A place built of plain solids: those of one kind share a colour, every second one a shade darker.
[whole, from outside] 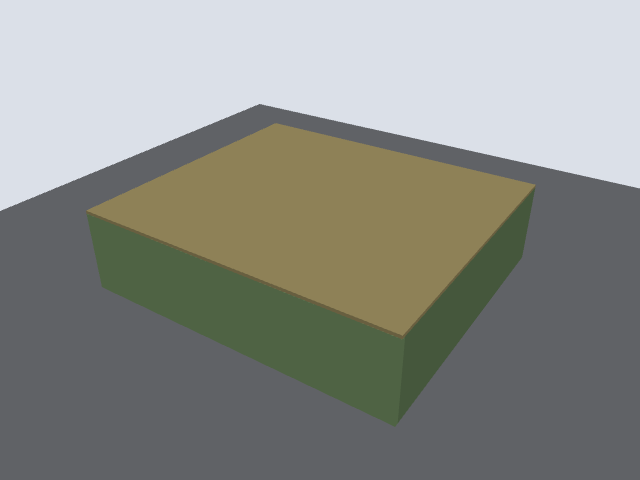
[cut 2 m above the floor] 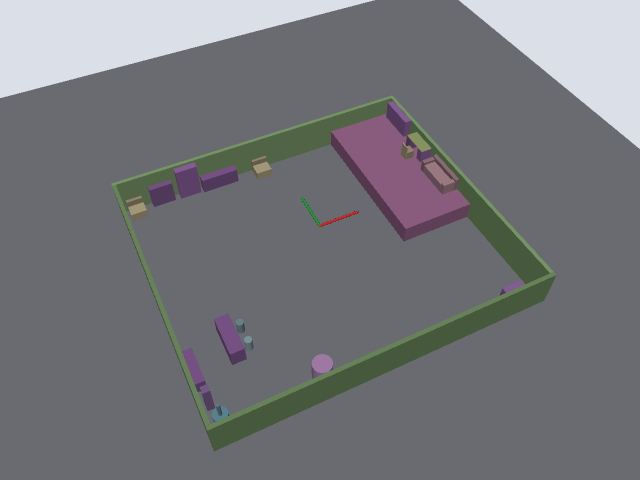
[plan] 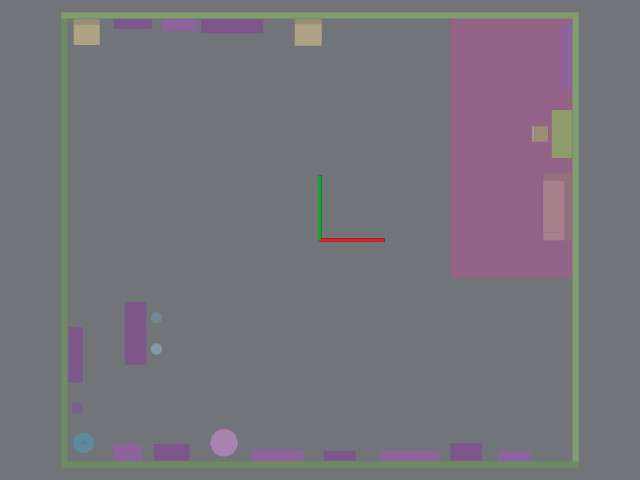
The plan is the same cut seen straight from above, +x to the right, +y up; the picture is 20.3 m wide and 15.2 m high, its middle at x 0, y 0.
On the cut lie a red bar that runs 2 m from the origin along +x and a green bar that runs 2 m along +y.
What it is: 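A loft; one open main floor with 2 platforms, their free sides bare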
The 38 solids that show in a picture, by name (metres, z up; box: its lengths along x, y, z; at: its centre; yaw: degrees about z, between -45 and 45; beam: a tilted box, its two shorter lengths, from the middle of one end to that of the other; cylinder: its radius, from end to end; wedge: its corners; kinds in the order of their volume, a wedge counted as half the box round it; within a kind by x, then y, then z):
{
 "wall_1": {"box": [0.2, 14.03, 4.16], "at": [-8.1, 0.0, 2.03]},
 "wall_2": {"box": [16.39, 0.2, 4.16], "at": [0.0, -7.11, 2.03]},
 "wall_3": {"box": [16.39, 0.2, 4.16], "at": [0.0, 7.11, 2.03]},
 "wall_4": {"box": [0.2, 14.03, 4.16], "at": [8.1, 0.0, 2.03]},
 "roof_1": {"box": [16.39, 14.43, 0.16], "at": [0.0, 0.0, 4.19]},
 "floor_1": {"box": [3.86, 8.22, 1.01], "at": [6.07, 2.9, 0.46]},
 "case_1": {"box": [0.46, 1.75, 0.75], "at": [-7.75, -3.64, 0.33]},
 "case_2": {"box": [0.9, 0.53, 0.6], "at": [-6.09, -6.73, 0.25]},
 "case_3": {"box": [1.22, 0.31, 1.29], "at": [-5.93, 6.84, 0.59]},
 "case_4": {"box": [0.68, 1.99, 0.96], "at": [-5.84, -2.95, 0.43]},
 "case_5": {"box": [1.12, 0.53, 0.52], "at": [-4.69, -6.72, 0.21]},
 "case_6": {"box": [1.13, 0.37, 1.94], "at": [-4.46, 6.81, 0.92]},
 "case_7": {"box": [1.98, 0.45, 0.89], "at": [-2.78, 6.77, 0.4]},
 "case_8": {"box": [1.64, 0.35, 0.98], "at": [-1.35, -6.82, 0.44]},
 "case_9": {"box": [1.01, 0.33, 0.84], "at": [0.62, -6.83, 0.37]},
 "case_10": {"box": [1.88, 0.32, 1.01], "at": [2.85, -6.83, 0.46]},
 "case_11": {"box": [1.01, 0.56, 0.61], "at": [4.63, -6.71, 0.25]},
 "case_12": {"box": [0.99, 0.3, 1.95], "at": [6.15, -6.84, 0.92]},
 "case_13": {"box": [0.64, 0.39, 0.7], "at": [7.66, 2.79, 1.31]},
 "case_14": {"box": [0.64, 0.39, 0.7], "at": [7.66, 3.93, 1.31]},
 "case_15": {"box": [0.37, 1.95, 1.03], "at": [7.79, 5.77, 1.48]},
 "sofa_1": {"box": [0.68, 0.25, 0.64], "at": [7.41, 0.11, 1.28]},
 "sofa_2": {"box": [0.68, 1.64, 0.5], "at": [7.41, 1.05, 1.21]},
 "sofa_3": {"box": [0.68, 0.25, 0.64], "at": [7.41, 2.0, 1.28]},
 "sofa_4": {"box": [0.23, 2.13, 0.73], "at": [7.86, 1.05, 1.33]},
 "chair_1": {"box": [0.83, 0.64, 0.52], "at": [-7.39, 6.49, 0.21]},
 "chair_2": {"box": [0.83, 0.18, 0.84], "at": [-7.39, 6.91, 0.37]},
 "chair_3": {"box": [0.86, 0.68, 0.52], "at": [-0.37, 6.49, 0.21]},
 "chair_4": {"box": [0.86, 0.16, 0.81], "at": [-0.37, 6.91, 0.35]},
 "chair_5": {"box": [0.06, 0.5, 0.84], "at": [6.75, 3.36, 1.38]},
 "chair_6": {"box": [0.44, 0.5, 0.46], "at": [7.0, 3.36, 1.19]},
 "bush_1": {"cylinder": 0.43, "from": [-3.04, -6.42, 0.54], "to": [-3.04, -6.42, 1.67]},
 "stove_1": {"cylinder": 0.32, "from": [-7.49, -6.42, 0.0], "to": [-7.49, -6.42, 1.22]},
 "totem_1": {"box": [0.33, 0.33, 1.63], "at": [-7.69, -5.34, 0.76]},
 "stool_1": {"cylinder": 0.18, "from": [-5.18, -3.45, 0.0], "to": [-5.18, -3.45, 0.66]},
 "stool_2": {"cylinder": 0.18, "from": [-5.18, -2.45, 0.0], "to": [-5.18, -2.45, 0.66]},
 "flue_1": {"cylinder": 0.08, "from": [-7.49, -6.42, 1.22], "to": [-7.49, -6.42, 4.11]},
 "table_1": {"box": [0.64, 1.52, 0.04], "at": [7.66, 3.36, 1.68]}
}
